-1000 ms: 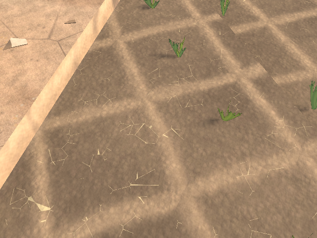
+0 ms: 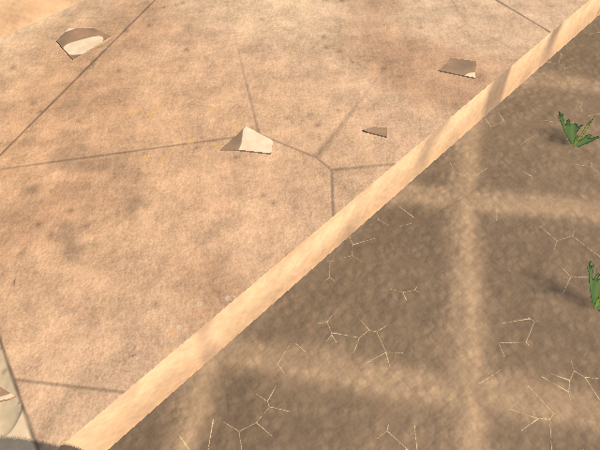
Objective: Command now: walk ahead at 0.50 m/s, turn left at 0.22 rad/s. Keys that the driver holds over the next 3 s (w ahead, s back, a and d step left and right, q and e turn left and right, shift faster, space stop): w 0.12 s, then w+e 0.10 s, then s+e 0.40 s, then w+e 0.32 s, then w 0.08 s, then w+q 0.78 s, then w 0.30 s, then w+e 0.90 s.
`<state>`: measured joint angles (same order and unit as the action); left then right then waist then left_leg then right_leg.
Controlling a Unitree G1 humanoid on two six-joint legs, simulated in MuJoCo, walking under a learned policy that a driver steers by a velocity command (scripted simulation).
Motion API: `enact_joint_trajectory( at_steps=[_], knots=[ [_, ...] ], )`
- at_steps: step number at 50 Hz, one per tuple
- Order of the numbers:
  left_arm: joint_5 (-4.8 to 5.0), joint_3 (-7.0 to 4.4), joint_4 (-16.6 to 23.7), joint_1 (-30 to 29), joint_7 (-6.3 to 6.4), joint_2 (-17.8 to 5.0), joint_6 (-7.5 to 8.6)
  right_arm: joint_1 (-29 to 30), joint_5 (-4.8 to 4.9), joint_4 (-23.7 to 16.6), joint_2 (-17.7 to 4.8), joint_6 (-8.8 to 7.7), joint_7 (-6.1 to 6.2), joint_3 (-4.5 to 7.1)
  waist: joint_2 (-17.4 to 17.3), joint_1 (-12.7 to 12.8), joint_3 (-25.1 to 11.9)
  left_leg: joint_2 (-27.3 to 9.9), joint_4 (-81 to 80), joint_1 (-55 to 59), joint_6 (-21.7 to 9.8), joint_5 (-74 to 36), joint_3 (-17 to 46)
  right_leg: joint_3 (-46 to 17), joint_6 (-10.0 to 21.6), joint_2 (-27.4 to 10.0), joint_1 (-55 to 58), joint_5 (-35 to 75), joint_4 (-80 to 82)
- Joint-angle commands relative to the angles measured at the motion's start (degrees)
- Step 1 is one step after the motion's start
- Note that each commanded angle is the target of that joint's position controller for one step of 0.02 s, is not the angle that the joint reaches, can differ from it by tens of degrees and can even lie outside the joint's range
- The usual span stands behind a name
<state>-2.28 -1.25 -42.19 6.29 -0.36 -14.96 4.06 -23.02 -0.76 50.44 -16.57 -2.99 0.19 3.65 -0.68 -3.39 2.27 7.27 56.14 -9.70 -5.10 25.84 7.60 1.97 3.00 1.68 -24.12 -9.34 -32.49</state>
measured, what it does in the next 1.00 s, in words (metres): walks ahead, turning right: left foot, then right foot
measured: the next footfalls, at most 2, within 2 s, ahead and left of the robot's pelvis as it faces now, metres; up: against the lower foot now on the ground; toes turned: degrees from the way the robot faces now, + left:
left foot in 0.40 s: +0.36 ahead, +0.09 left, +0.00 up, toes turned -4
right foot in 0.82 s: +0.16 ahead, -0.08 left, +0.00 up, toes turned -20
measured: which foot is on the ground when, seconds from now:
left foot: up 0.00-0.38, down 0.40-0.80, up 0.82-1.00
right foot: down 0.00-0.40, up 0.42-0.80, down 0.82-1.00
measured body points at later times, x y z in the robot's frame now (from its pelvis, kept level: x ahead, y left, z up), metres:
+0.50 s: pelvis +0.21 +0.02 +0.01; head +0.25 +0.03 +0.45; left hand +0.24 +0.28 -0.14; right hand +0.37 -0.23 -0.09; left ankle +0.31 +0.09 -0.73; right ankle +0.10 -0.09 -0.65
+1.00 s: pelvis +0.20 -0.02 +0.03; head +0.18 -0.05 +0.48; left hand +0.31 +0.24 -0.08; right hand +0.23 -0.32 -0.09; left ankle +0.33 +0.11 -0.65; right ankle +0.12 -0.07 -0.73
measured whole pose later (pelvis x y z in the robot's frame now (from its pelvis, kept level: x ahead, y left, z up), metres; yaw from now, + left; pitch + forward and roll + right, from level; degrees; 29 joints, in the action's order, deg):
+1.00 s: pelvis +0.20 -0.02 +0.03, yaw -25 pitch +1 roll +3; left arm -0.7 -2.7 -47.7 26.2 -0.5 -14.8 -0.8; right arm -9.9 -2.5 44.3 -17.0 1.1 -1.5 4.1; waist -1.4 2.5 -2.8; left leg -2.0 53.6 -33.2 2.1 9.5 -0.9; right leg -4.4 4.5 1.6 -5.0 -14.0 -18.1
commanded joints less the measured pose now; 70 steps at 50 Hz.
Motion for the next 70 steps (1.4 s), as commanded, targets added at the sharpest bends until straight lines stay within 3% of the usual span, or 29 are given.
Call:
enact_joint_trajectory(
  at_steps=[1, 4, 8, 11, 13, 16, 19, 20, 21, 22, 24, 26, 31, 33, 38, 40, 41, 42, 43, 45, 47, 49, 59, 63, 66, 67, 68, 69, 70],
  knots=[
    [0.55, -2.4, -0.17, 8.09, -0.1, -5.88, 0.07, 0.97, -0.54, -4.0, -4.96, -0.77, -0.59, 0.43, 1.29, 4.18, -2.91, -5.97, 13.05, -23.0, 0.3, -7.0, 0.02, -28.01, 9.02, -18.91, 20.84, -7.47, 19.08],
    [1.03, -1.87, -3.05, 10.5, 0.03, -4.92, 1.32, 1.71, -1.5, -4.12, -3.44, 0.45, -1.54, 0.01, 6.31, 2.61, -2.38, -7.61, 8.31, -19.85, 1.46, -8.28, -2.01, -17.04, 7.44, -14.14, 17.0, 7.53, 20.76],
    [2.1, -2.06, -5.9, 14.18, -0.3, -5.63, 2.12, 8.31, -2.2, -6.18, -2.22, 0.88, -2.15, -0.73, 5.91, 2.74, -0.76, -10.49, 1.55, -25.21, 3.49, -12.71, -6.11, -13.28, 9.26, -13.03, 17.8, 11.9, 23.97],
    [2.17, -2.12, -7.56, 16.44, -0.26, -5.55, 1.53, 16.75, -1.74, -8.75, -0.23, 0.5, -2.44, -1.96, 5.54, 4.47, 1.03, -10.93, -10.51, -24.56, 5.73, -18.02, -8.58, -10.94, 8.97, -10.36, 16.41, 12.77, 24.6],
    [2.05, -2.27, -8.84, 17.78, -0.11, -6.25, 1.2, 18.97, -1.12, -8.94, 1.09, 0.08, -2.07, -2.7, 5.2, 4.86, 1.65, -8.54, -17.53, -19.8, 6.53, -20.36, -10.35, -8.39, 7.85, -9.36, 15.31, 30.35, 20.75],
    [1.91, -2.81, -9.71, 19.35, -0.04, -7.7, 0.46, 17.77, -0.46, -8.01, -0.54, -0.6, -0.35, -2.54, 6.83, 5.06, -2.26, -5.19, -21.9, -14.43, 5.48, -22.77, -9.74, -8.47, 5.22, -8.65, 18.85, 44.48, 12.07],
    [2.97, -3.21, -8.39, 15.85, 0.51, -7.91, -0.32, 9.81, -0.83, -5.28, -3.93, -1.64, 1.14, -1.47, 5.72, 1.02, -4.79, -5.89, -33.51, -1.91, 3.0, -31.73, -7.45, -10.98, 1.59, -6.19, 17.11, 37.0, 1.03],
    [3.73, -2.86, -6.54, 15.62, 0.62, -6.25, -0.15, 5.1, -1.89, -4.56, -7.35, -2.34, 1.74, -0.6, 1.03, -0.04, -9.49, -14.83, -31.54, 10.01, 0.89, -52.57, -1.47, -10.32, -0.14, -3.56, 9.89, 21.44, -8.59],
    [4.97, -2.04, -5.07, 21.48, 1.29, -1.07, -0.5, 2.36, -2.19, -5.79, -11.24, -1.8, 1.8, 0.24, -10.71, 1.29, -18.64, -33.36, -24.75, 23.37, -6.78, -88.28, 10.86, -5.29, -1.54, 3.94, -0.52, -20.47, -25.9],
    [4.32, -2.91, -6.62, 24.79, 2.32, -4.01, -1.94, 2.09, 0.67, -5.98, -8.69, -0.46, 1.31, 0.12, -10.45, 0.95, -24.64, -36.56, -24.75, 21.85, -12.05, -97.87, 12.9, -4.65, -1.65, 4.73, -1.44, -32.57, -35.03],
    [1.91, -3.78, -6.96, 20.37, 2.13, -5.41, -3.99, 10.48, 0.99, -8.21, -3.3, 0.83, 2.08, -1.17, -5.02, 3.49, -15.32, -29.54, -30.69, 11.49, -10.67, -75.71, 5.09, -4.87, -3.54, 0.97, -4.67, -25.56, -40.02],
    [0.7, -4.08, -6.05, 17.51, 1.22, -4.91, -6.14, 15.54, 0.54, -8.97, -2.17, 2.11, 3.62, -1.75, -7.2, 5.65, -8.26, -24.67, -34.6, 1.55, -9.17, -62.69, -1.32, -4.3, -5.71, -0.39, -3.91, -21.07, -39.69],
    [1.2, -3.97, -3.49, 15.97, 0.81, -3.73, -9.79, 17.3, -0.84, -9.42, -3.07, 3.24, 3.54, -1.38, -7.14, 6.53, -8.3, -24.85, -36.91, -6.0, -10.68, -47.41, -6.48, -2.12, -6.17, 0.01, -0.46, -16.66, -38.64],
    [0.95, -3.66, -2.12, 14.55, 0.15, -3.87, -10.3, 17.51, -1.31, -9.58, -3.41, 3.36, 3.1, -1.12, -8.54, 6.09, -8.59, -24.53, -40.73, -7.8, -8.83, -20.91, -6.4, -1.33, -5.03, -1.91, 0.89, -13.55, -31.33],
    [1.42, -3.75, 0.11, 14.18, -2.94, -6.95, -9.74, 16.48, -1.38, -9.46, -9.8, 3.91, 2.1, 1.64, -10.27, 5.68, -8.27, -26.01, -47.23, -13.25, -2.55, 10.23, -6.45, 4.7, 0.64, -0.5, 15.71, -19.59, -10.56],
    [1.66, -3.52, -2.8, 20.76, -3.26, -5.56, -9.1, 18.15, -1.27, -9.79, -8.84, 4.79, 1.6, 1.87, -3.36, 9.28, -4.67, -23.2, -39.15, -19.66, 1.05, 13.65, -11.83, 4.76, 3.98, 0.35, 24.16, -17.78, 2.52],
    [1.38, -3.59, -4.95, 24.76, -2.47, -5.94, -8.37, 18.51, -0.93, -9.74, -5.59, 5.42, 0.9, 1.39, 8.56, 11.12, 0.2, -17.91, -22.5, -26.83, 3.72, 16.61, -17.56, -4.64, 5.97, -3.29, 24.83, -26.05, 13.95],
    [0.63, -3.91, -2.38, 22.58, -1.47, -11.25, -7.78, 18.49, -0.44, -12.16, 1.95, 5.76, 0.31, -0.64, 20.66, 8.78, 3.69, -9.3, -2.55, -40.62, 6.86, 12.31, -17.69, -35.43, 10.68, -20.3, 19.98, -48.36, 23.27],
    [0.39, -4.46, -0.15, 17.57, 0.22, -13.53, -7.59, 25.71, -0.91, -15.67, -2.75, 4.84, 0.17, 0.26, 12.92, 8.62, 9.78, -10.07, -2.49, -43.36, 7.79, -0.49, -7.56, -42.91, 13.59, -22.6, 9.87, -52.9, 33.76],
    [0.74, -4.28, 0.27, 11.5, 1.47, -12.88, -6.29, 20.7, -0.75, -12.9, -6.46, 3.15, -1.0, 1.5, 9.49, 3.13, 9.67, -10.5, -2.46, -35.36, 8.12, -12.89, -6.17, -31.83, 9.6, -16.63, 8.07, -35.37, 31.82],
    [1.3, -3.95, 0.11, 12.03, 0.54, -10.95, -4.24, 16.0, -2.24, -9.43, -6.22, 3.1, -1.61, 1.84, 7.16, 2.98, 4.5, -9.54, -0.84, -30.98, 7.84, -16.92, -7.68, -23.82, 7.84, -11.63, 12.94, -22.68, 28.47],
    [1.94, -3.51, -1.51, 15.81, -0.16, -8.78, -2.64, 15.56, -1.88, -8.95, -4.27, 3.41, -2.07, 1.53, 6.4, 3.7, 2.03, -9.28, -1.17, -31.79, 7.12, -18.42, -8.11, -21.57, 7.62, -10.76, 18.96, -17.02, 27.26],
    [0.8, -3.26, -6.73, 25.09, 1.06, -7.68, -0.35, 25.52, -1.24, -11.01, -2.83, 2.03, -2.98, 0.22, 7.3, 9.86, 4.94, -10.12, -15.53, -35.16, 5.23, -17.53, -10.09, -14.9, 9.06, -14.62, 31.53, -0.7, 25.63],
    [0.43, -3.04, -8.25, 23.57, 1.73, -8.05, 0.19, 25.26, -1.19, -12.28, -2.96, 1.51, -3.36, -0.16, 7.08, 8.2, 6.07, -8.51, -19.87, -29.62, 1.05, -13.54, -11.69, -10.17, 7.68, -16.25, 31.57, 16.18, 22.43],
    [0.58, -3.0, -8.85, 20.39, 1.61, -9.47, 0.38, 11.26, -0.7, -8.23, -4.01, 0.97, -2.08, 0.82, 5.73, 1.1, -1.69, -1.94, -24.99, -7.02, -2.74, -13.33, -15.47, -3.19, 4.65, -13.45, 27.42, 48.34, 5.34],
    [0.89, -2.82, -8.79, 19.73, 1.68, -9.65, 0.45, 2.16, -1.07, -5.38, -5.46, 0.34, -1.44, 1.64, 3.92, -2.97, -6.94, -2.47, -27.21, 6.14, -4.3, -15.19, -13.18, -0.4, 3.27, -11.35, 21.17, 45.93, -6.9],
    [2.02, -1.76, -6.29, 20.03, 1.41, -6.93, 0.93, -6.2, -2.04, -4.18, -11.54, 0.09, -0.62, 3.36, -4.59, -5.27, -12.94, -16.23, -31.52, 21.22, -9.57, -0.45, 8.43, 2.68, 0.8, -6.98, 4.86, 27.24, -25.96],
    [1.82, -1.79, -5.14, 20.2, 0.92, -5.22, 1.61, -6.15, -0.97, -3.49, -13.74, 0.26, -0.94, 3.76, -14.8, -2.15, -15.33, -27.42, -42.13, 26.21, -15.48, -1.93, 39.23, -0.89, -0.65, 4.14, -9.57, -15.68, -42.55],
    [0.42, -2.02, -4.35, 16.19, 0.65, -7.45, 1.81, -0.65, 0.28, -3.89, -12.01, 0.4, -1.45, 3.36, -6.69, -0.56, -8.72, -26.11, -42.16, 21.37, -15.11, -3.62, 34.53, -7.5, 0.47, -0.4, -14.69, -13.71, -45.83]
  ],
)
